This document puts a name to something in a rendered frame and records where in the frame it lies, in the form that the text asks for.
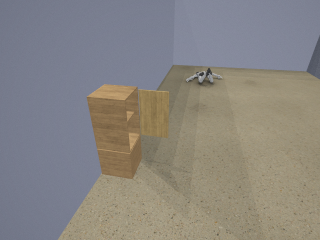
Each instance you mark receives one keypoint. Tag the robot left shin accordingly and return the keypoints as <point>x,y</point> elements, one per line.
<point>202,78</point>

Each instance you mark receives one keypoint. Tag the cupboard door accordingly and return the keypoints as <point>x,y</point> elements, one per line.
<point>154,112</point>

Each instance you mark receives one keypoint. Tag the robot left thigh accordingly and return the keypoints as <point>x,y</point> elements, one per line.
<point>200,75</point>

